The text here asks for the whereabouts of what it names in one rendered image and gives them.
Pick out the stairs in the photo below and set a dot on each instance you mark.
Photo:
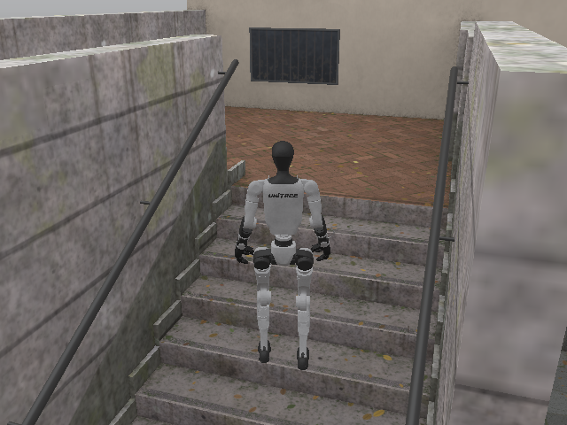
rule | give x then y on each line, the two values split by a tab
365	302

